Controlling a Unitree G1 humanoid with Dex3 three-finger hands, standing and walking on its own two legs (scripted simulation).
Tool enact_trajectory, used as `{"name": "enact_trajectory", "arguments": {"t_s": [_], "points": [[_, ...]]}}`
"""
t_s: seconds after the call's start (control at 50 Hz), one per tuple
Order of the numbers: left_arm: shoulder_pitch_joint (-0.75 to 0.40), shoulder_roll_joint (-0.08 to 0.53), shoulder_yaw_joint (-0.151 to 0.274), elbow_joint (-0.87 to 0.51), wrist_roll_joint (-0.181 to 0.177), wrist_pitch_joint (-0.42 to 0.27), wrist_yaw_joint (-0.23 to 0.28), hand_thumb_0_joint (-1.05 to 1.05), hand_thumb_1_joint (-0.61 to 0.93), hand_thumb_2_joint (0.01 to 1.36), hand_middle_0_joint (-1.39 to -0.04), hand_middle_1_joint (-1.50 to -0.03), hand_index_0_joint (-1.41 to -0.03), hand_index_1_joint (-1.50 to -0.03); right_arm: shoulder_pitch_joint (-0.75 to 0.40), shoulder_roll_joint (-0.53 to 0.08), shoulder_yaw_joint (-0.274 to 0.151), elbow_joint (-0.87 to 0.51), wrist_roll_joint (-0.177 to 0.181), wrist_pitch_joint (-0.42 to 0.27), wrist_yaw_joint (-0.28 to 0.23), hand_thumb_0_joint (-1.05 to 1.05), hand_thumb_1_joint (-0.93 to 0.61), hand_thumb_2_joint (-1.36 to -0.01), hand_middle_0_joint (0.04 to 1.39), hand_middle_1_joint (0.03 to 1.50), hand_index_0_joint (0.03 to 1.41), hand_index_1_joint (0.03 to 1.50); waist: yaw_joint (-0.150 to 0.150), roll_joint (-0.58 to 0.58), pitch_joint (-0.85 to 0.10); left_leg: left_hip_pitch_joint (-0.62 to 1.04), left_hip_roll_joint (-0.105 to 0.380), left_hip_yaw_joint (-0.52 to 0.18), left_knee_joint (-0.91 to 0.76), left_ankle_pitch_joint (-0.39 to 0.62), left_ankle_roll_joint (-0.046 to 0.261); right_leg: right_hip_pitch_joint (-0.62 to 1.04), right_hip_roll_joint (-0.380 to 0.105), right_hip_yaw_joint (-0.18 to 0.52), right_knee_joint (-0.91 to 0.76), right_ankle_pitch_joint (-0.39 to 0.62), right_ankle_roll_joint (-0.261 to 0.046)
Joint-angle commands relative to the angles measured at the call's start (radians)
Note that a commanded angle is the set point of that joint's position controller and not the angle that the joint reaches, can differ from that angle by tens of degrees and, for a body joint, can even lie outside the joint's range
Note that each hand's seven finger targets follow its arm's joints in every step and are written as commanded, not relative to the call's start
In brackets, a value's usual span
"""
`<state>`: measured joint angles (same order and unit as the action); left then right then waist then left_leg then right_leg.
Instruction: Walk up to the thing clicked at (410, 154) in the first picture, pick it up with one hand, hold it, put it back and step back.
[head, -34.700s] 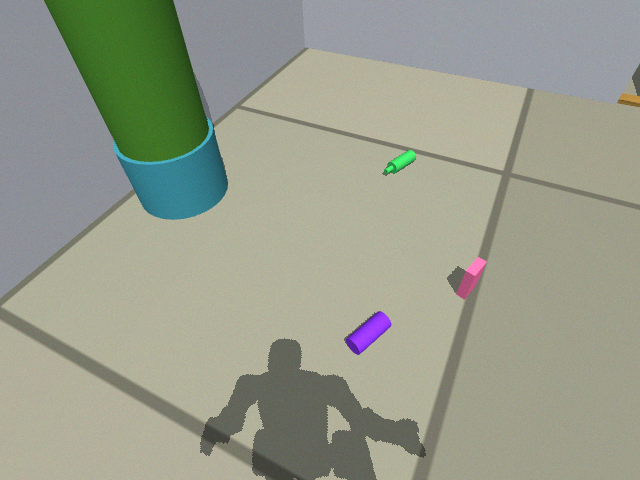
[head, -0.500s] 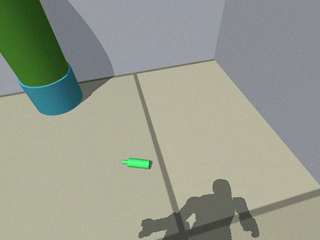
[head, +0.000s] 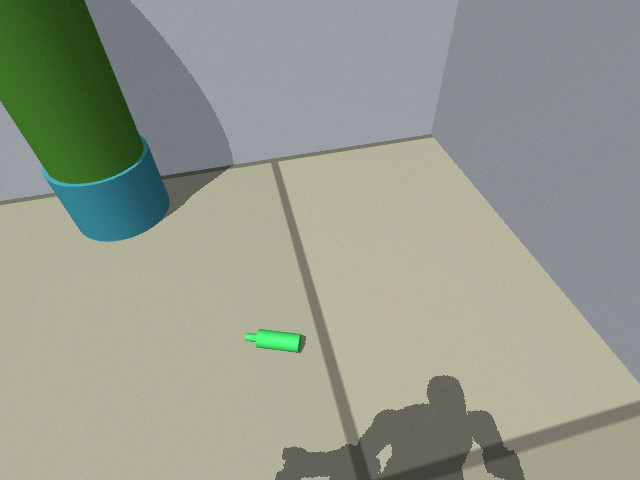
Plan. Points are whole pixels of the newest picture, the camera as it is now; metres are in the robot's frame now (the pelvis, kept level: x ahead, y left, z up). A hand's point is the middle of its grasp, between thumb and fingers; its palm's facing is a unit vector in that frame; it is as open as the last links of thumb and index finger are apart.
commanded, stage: walk up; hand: left
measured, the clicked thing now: (272, 340) +0.73 +0.24 -0.75
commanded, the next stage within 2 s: none
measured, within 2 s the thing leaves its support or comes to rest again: neither
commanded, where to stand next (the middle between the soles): +0.34 -0.01 m, yaw -2 degrees
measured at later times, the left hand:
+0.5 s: hand (167, 443) +0.22 +0.27 -0.15, palm faces -0.09 -0.93 -0.37, open 7.4 cm
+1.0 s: hand (200, 388) +0.32 +0.26 -0.18, palm faces -0.02 -0.94 -0.33, open 7.4 cm
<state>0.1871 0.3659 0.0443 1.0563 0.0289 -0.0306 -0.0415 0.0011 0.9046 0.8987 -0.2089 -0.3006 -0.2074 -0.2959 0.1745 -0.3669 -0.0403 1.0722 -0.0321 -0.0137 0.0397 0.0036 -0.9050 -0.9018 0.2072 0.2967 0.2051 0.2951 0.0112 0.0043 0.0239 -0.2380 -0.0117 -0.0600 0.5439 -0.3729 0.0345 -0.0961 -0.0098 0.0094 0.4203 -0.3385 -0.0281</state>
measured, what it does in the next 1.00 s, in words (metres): walks ahead: right foot, then left foot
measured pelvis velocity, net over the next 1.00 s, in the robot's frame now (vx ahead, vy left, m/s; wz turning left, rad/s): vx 0.24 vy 0.00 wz -0.02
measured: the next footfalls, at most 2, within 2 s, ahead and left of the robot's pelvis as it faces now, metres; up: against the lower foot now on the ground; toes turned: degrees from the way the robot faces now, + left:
right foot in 0.52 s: +0.29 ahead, -0.13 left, +0.00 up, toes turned -2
left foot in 0.86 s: +0.35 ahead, +0.12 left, +0.00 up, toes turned +1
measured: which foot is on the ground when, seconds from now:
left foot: down 0.00-0.54, up 0.56-0.84, down 0.86-1.00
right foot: down 0.00-0.14, up 0.16-0.50, down 0.52-1.00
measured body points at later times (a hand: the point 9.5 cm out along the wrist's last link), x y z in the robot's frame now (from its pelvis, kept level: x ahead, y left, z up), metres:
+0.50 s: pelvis +0.14 +0.00 -0.02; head +0.15 -0.01 +0.43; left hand +0.22 +0.32 -0.12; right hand +0.15 -0.32 -0.14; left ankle +0.07 +0.13 -0.74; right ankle +0.25 -0.13 -0.74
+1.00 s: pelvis +0.24 +0.00 -0.03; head +0.27 +0.01 +0.42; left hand +0.32 +0.30 -0.16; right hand +0.31 -0.32 -0.13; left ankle +0.31 +0.12 -0.74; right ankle +0.24 -0.13 -0.74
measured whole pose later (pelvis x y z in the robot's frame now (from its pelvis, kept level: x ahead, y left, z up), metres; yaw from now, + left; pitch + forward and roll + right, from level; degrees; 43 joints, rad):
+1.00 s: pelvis +0.24 +0.00 -0.03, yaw -1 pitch -3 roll +0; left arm 0.20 0.39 0.02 0.91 -0.01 0.02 -0.01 0.00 0.91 0.90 -0.21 -0.30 -0.21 -0.30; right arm 0.21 -0.37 -0.02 0.91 -0.02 -0.02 0.00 0.00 -0.91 -0.90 0.21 0.30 0.20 0.29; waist 0.01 -0.03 0.12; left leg -0.39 0.03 0.01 0.69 -0.26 0.00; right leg -0.30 0.00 -0.01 0.72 -0.41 -0.03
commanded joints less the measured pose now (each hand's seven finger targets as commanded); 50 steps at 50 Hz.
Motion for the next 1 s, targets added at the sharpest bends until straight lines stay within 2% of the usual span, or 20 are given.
{"name": "enact_trajectory", "arguments": {"t_s": [0.0, 0.04, 0.08, 0.1, 0.12, 0.14, 0.18, 0.22, 0.4, 0.46, 0.48, 0.5, 0.52, 0.54, 0.64, 0.76, 0.82, 0.86, 0.88, 0.98], "points": [[0.07, 0.317, 0.1, -0.088, 0.007, -0.031, 0.022, 0.0, 0.9, 0.9, -0.2, -0.3, -0.2, -0.3, -0.126, -0.212, -0.062, -0.156, -0.003, -0.043, -0.001, 0.0, -0.9, -0.9, 0.2, 0.3, 0.2, 0.3, 0.056, -0.106, 0.104, -0.355, 0.072, 0.016, 0.191, -0.077, -0.015, 0.135, -0.334, 0.383, -0.257, -0.065, -0.226], [-0.047, 0.327, 0.098, -0.144, 0.018, -0.031, 0.017, 0.0, 0.9, 0.9, -0.2, -0.3, -0.2, -0.3, -0.019, -0.203, -0.07, -0.155, 0.005, -0.053, 0.01, 0.0, -0.9, -0.9, 0.2, 0.3, 0.2, 0.3, -0.02, -0.185, 0.076, -0.152, 0.11, 0.007, 0.036, -0.06, 0.011, 0.007, -0.293, 0.266, -0.19, -0.034, -0.186], [-0.101, 0.243, 0.069, -0.184, 0.003, -0.014, 0.006, 0.0, 0.9, 0.9, -0.2, -0.3, -0.2, -0.3, 0.182, -0.221, -0.105, -0.09, -0.007, -0.065, 0.0, 0.0, -0.9, -0.9, 0.2, 0.3, 0.2, 0.3, -0.132, -0.06, 0.022, 0.27, 0.018, 0.076, -0.163, 0.138, -0.002, -0.248, -0.12, 0.049, 0.118, 0.12, -0.092], [-0.048, 0.155, 0.046, -0.202, -0.007, -0.011, 0.002, 0.0, 0.9, 0.9, -0.2, -0.3, -0.2, -0.3, 0.29, -0.308, -0.138, -0.082, -0.023, -0.072, -0.016, 0.0, -0.9, -0.9, 0.2, 0.3, 0.2, 0.3, -0.163, 0.246, -0.01, 0.413, 0.18, -0.228, -0.319, -0.071, 0.028, -0.446, 0.028, -0.049, 0.493, -0.001, -0.03], [0.004, 0.167, 0.046, -0.19, -0.008, -0.007, 0.011, 0.0, 0.9, 0.9, -0.2, -0.3, -0.2, -0.3, 0.256, -0.389, -0.145, -0.114, -0.025, -0.079, -0.018, 0.0, -0.9, -0.9, 0.2, 0.3, 0.2, 0.3, -0.126, 0.273, 0.004, 0.342, 0.374, -0.584, -0.4, -0.222, 0.115, -0.564, 0.104, 0.069, 0.624, -0.226, -0.024], [0.001, 0.259, 0.062, -0.178, -0.011, -0.007, 0.019, 0.0, 0.9, 0.9, -0.2, -0.3, -0.2, -0.3, 0.178, -0.375, -0.139, -0.147, 0.005, -0.075, -0.015, 0.0, -0.9, -0.9, 0.2, 0.3, 0.2, 0.3, -0.087, 0.105, 0.064, 0.174, 0.411, -0.562, -0.402, -0.299, 0.198, -0.513, 0.019, 0.17, 0.668, -0.203, -0.035], [0.083, 0.258, 0.06, -0.162, -0.025, -0.009, 0.008, 0.0, 0.9, 0.9, -0.2, -0.3, -0.2, -0.3, 0.082, -0.289, -0.103, -0.205, 0.01, -0.075, -0.018, 0.0, -0.9, -0.9, 0.2, 0.3, 0.2, 0.3, -0.023, 0.065, 0.082, 0.191, 0.325, -0.339, -0.348, -0.145, 0.177, -0.513, -0.026, 0.152, 0.637, -0.086, -0.029], [0.107, 0.263, 0.059, -0.15, -0.017, -0.012, -0.001, 0.0, 0.9, 0.9, -0.2, -0.3, -0.2, -0.3, 0.098, -0.274, -0.098, -0.218, 0.013, -0.083, -0.021, 0.0, -0.9, -0.9, 0.2, 0.3, 0.2, 0.3, -0.03, 0.107, 0.093, 0.135, 0.288, -0.208, -0.357, 0.005, 0.154, -0.465, -0.048, 0.123, 0.556, -0.006, -0.004], [0.027, 0.211, 0.066, -0.231, -0.006, -0.021, -0.032, 0.0, 0.9, 0.9, -0.2, -0.3, -0.2, -0.3, 0.155, -0.284, -0.095, -0.286, 0.021, -0.072, -0.013, 0.0, -0.9, -0.9, 0.2, 0.3, 0.2, 0.3, -0.043, 0.136, 0.059, 0.071, 0.227, -0.004, -0.231, 0.314, 0.143, -0.234, -0.037, -0.051, 0.196, 0.164, 0.0], [0.151, 0.231, 0.089, -0.205, -0.007, -0.03, -0.019, 0.0, 0.9, 0.9, -0.2, -0.3, -0.2, -0.3, 0.132, -0.27, -0.085, -0.318, 0.025, -0.061, -0.018, 0.0, -0.9, -0.9, 0.2, 0.3, 0.2, 0.3, 0.04, 0.05, 0.021, -0.061, 0.21, 0.006, -0.032, 0.314, 0.105, 0.018, -0.001, -0.065, 0.132, 0.163, -0.022], [0.239, 0.266, 0.107, -0.187, -0.004, -0.039, -0.009, 0.0, 0.9, 0.9, -0.2, -0.3, -0.2, -0.3, 0.164, -0.224, -0.065, -0.322, 0.025, -0.062, -0.018, 0.0, -0.9, -0.9, 0.2, 0.3, 0.2, 0.3, 0.081, -0.074, -0.033, -0.129, 0.145, 0.058, 0.172, 0.284, 0.084, 0.153, -0.015, -0.023, 0.094, 0.096, -0.036], [0.313, 0.349, 0.133, -0.194, 0.003, -0.045, 0.005, 0.0, 0.9, 0.9, -0.2, -0.3, -0.2, -0.3, 0.209, -0.155, -0.042, -0.341, 0.03, -0.064, -0.021, 0.0, -0.9, -0.9, 0.2, 0.3, 0.2, 0.3, 0.101, -0.333, -0.073, -0.272, 0.009, 0.126, 0.497, 0.035, 0.028, 0.221, -0.235, 0.332, -0.06, -0.069, -0.108], [0.276, 0.385, 0.129, -0.223, -0.015, -0.046, 0.005, 0.0, 0.9, 0.9, -0.2, -0.3, -0.2, -0.3, 0.222, -0.214, -0.056, -0.325, 0.031, -0.05, -0.029, 0.0, -0.9, -0.9, 0.2, 0.3, 0.2, 0.3, 0.085, -0.261, -0.041, -0.351, -0.039, 0.045, 0.631, -0.179, 0.016, 0.133, -0.404, 0.653, -0.205, -0.24, -0.212], [0.215, 0.368, 0.123, -0.249, -0.023, -0.041, 0.006, 0.0, 0.9, 0.9, -0.2, -0.3, -0.2, -0.3, 0.21, -0.277, -0.074, -0.302, 0.026, -0.048, -0.034, 0.0, -0.9, -0.9, 0.2, 0.3, 0.2, 0.3, 0.059, -0.134, 0.016, -0.324, 0.01, -0.029, 0.695, -0.174, 0.016, 0.008, -0.409, 0.638, -0.201, -0.284, -0.266], [0.089, 0.272, 0.087, -0.295, -0.017, -0.045, 0.018, 0.0, 0.9, 0.9, -0.2, -0.3, -0.2, -0.3, 0.292, -0.224, -0.064, -0.231, 0.026, -0.035, -0.018, 0.0, -0.9, -0.9, 0.2, 0.3, 0.2, 0.3, -0.015, -0.166, 0.072, -0.217, 0.073, 0.012, 0.491, 0.002, -0.019, -0.196, -0.221, 0.189, -0.159, 0.053, -0.187], [0.057, 0.251, 0.06, -0.292, -0.021, -0.024, 0.036, 0.0, 0.9, 0.9, -0.2, -0.3, -0.2, -0.3, 0.196, -0.175, -0.048, -0.224, 0.019, -0.03, -0.037, 0.0, -0.9, -0.9, 0.2, 0.3, 0.2, 0.3, 0.002, -0.132, -0.03, -0.021, 0.046, 0.095, 0.162, 0.107, -0.038, -0.225, -0.233, 0.085, 0.049, 0.519, -0.179], [0.004, 0.225, 0.038, -0.293, -0.036, 0.003, 0.041, 0.0, 0.9, 0.9, -0.2, -0.3, -0.2, -0.3, 0.184, -0.214, -0.059, -0.218, 0.013, -0.039, -0.05, 0.0, -0.9, -0.9, 0.2, 0.3, 0.2, 0.3, -0.038, -0.049, -0.034, 0.079, 0.061, 0.041, -0.011, 0.309, 0.004, -0.31, -0.181, 0.08, 0.168, 0.329, -0.1], [0.066, 0.175, 0.021, -0.275, -0.052, 0.024, 0.043, 0.0, 0.9, 0.9, -0.2, -0.3, -0.2, -0.3, 0.085, -0.316, -0.068, -0.258, 0.009, -0.048, -0.055, 0.0, -0.9, -0.9, 0.2, 0.3, 0.2, 0.3, 0.016, 0.13, -0.039, -0.032, 0.335, -0.332, -0.184, 0.258, 0.13, -0.285, 0.006, -0.004, 0.329, -0.061, -0.012], [0.09, 0.216, 0.035, -0.227, -0.05, 0.038, 0.048, 0.0, 0.9, 0.9, -0.2, -0.3, -0.2, -0.3, 0.052, -0.336, -0.071, -0.255, 0.019, -0.046, -0.052, 0.0, -0.9, -0.9, 0.2, 0.3, 0.2, 0.3, 0.01, 0.157, -0.047, -0.093, 0.358, -0.351, -0.177, 0.212, 0.202, -0.199, 0.005, 0.012, 0.4, -0.198, -0.011], [0.109, 0.223, 0.041, -0.144, -0.029, 0.016, 0.046, 0.0, 0.9, 0.9, -0.2, -0.3, -0.2, -0.3, -0.035, -0.248, -0.034, -0.231, 0.028, -0.026, -0.052, 0.0, -0.9, -0.9, 0.2, 0.3, 0.2, 0.3, 0.041, 0.157, -0.062, -0.108, 0.209, -0.119, -0.022, 0.299, 0.078, -0.094, -0.042, 0.037, 0.128, 0.089, -0.027]]}}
